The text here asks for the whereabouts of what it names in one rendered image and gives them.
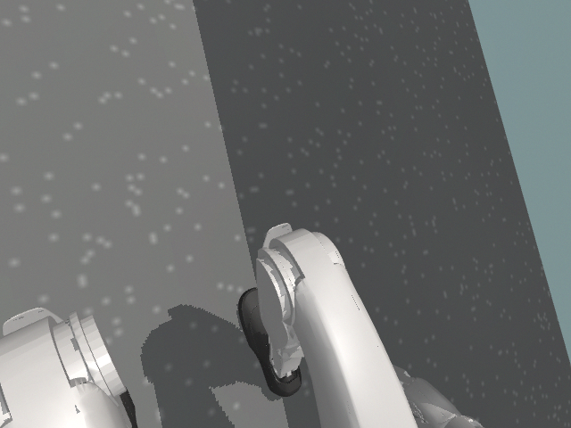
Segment right robot foot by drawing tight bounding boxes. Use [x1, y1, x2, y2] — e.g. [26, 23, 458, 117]
[238, 287, 302, 397]

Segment left robot foot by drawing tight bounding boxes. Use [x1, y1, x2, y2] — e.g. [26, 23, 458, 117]
[120, 385, 138, 428]

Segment right robot hand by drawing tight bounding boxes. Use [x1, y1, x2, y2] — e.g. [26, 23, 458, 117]
[392, 364, 462, 428]

